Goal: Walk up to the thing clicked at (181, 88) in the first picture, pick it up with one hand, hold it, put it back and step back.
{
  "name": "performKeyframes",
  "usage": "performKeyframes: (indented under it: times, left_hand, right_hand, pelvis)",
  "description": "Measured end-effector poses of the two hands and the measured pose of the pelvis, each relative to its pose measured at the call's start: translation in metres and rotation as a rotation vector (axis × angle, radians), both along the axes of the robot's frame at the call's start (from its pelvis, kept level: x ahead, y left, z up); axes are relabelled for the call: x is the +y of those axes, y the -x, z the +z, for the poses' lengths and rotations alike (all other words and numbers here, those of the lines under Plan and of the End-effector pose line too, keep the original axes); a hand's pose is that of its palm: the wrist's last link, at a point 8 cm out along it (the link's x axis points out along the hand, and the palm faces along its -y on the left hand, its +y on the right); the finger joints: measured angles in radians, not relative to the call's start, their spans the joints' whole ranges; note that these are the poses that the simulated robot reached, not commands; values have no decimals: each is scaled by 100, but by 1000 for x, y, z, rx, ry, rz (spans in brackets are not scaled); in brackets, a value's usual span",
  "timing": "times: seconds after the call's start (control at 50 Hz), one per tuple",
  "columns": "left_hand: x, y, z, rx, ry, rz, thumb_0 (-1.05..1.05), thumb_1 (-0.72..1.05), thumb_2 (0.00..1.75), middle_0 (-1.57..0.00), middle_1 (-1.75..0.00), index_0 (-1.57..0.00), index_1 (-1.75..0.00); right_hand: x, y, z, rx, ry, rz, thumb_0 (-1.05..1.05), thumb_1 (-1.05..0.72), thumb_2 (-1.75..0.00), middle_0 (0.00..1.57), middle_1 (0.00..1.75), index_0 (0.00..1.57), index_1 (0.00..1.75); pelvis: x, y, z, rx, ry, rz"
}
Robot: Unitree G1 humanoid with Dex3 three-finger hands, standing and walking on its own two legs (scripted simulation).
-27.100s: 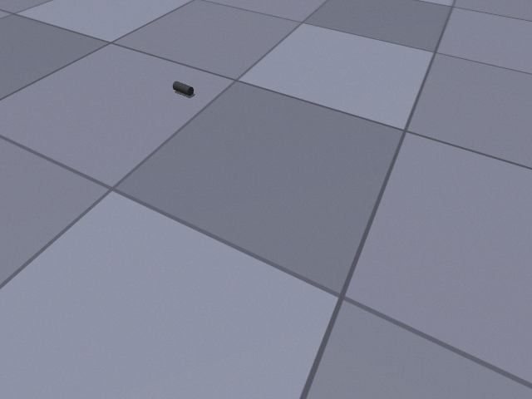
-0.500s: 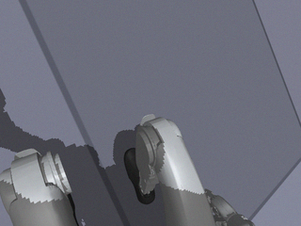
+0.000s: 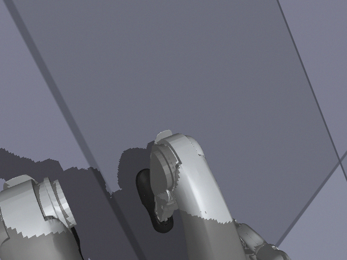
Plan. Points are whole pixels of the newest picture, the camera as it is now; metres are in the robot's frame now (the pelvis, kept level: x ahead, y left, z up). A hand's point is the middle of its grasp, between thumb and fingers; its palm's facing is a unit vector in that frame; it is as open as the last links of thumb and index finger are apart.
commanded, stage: rest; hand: left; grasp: from above
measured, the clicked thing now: out of the picture +0.45 +0.35 -0.26
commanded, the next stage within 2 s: open in 0.24 s
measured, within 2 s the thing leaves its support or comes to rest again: rests again in 0.56 s
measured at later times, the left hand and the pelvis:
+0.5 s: hand out of the picture +0.44 +0.34 -0.23, palm faces -0.43 -0.16 -0.89, open 8.8 cm; pelvis +0.00 +0.00 +0.00, yaw -1 degrees
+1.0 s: hand out of the picture +0.44 +0.34 -0.23, palm faces -0.43 -0.15 -0.89, open 12.5 cm; pelvis +0.00 +0.00 +0.00, yaw -1 degrees
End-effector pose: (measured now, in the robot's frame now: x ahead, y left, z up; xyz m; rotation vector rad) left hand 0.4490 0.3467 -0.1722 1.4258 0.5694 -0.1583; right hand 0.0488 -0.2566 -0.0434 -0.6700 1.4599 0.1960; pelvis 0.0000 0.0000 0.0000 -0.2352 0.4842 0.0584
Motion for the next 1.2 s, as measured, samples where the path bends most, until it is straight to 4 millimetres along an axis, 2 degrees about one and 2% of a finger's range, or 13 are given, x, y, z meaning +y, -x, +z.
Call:
performKeyframes:
  times: [0.46,0.62,0.88,1.2]
  left_hand:
    - [-1,0,-3,-4,-2,-3,0,21,21,-88,-22,-90,-21]
    - [2,0,-1,-16,-9,3,0,16,37,-74,-35,-74,-35]
    - [1,-1,0,-4,-6,1,0,-13,67,-45,-62,-44,-63]
    - [2,-2,0,-10,-10,-3,0,-39,91,-20,-87,-19,-88]
  right_hand:
    - [4,-4,5,-21,-22,39,0,-90,-90,20,30,20,30]
    - [3,-5,5,-23,-22,44,0,-89,-90,20,30,20,30]
    - [4,-4,6,-29,-26,41,0,-89,-90,20,30,20,30]
    - [4,-3,7,-18,-21,40,0,-89,-90,21,30,20,30]
  pelvis:
    - [1,2,0,-17,8,-6]
    - [1,2,0,-18,8,-6]
    - [1,3,1,-18,10,-7]
    - [1,3,2,-16,10,-8]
